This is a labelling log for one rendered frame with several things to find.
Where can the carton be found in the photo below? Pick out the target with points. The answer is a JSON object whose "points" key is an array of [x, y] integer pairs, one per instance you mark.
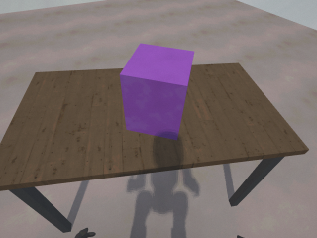
{"points": [[154, 84]]}

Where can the robot left hand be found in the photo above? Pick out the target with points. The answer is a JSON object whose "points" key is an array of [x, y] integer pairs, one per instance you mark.
{"points": [[85, 234]]}

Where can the table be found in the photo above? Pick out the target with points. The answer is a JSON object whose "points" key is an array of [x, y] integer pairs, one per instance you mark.
{"points": [[70, 126]]}

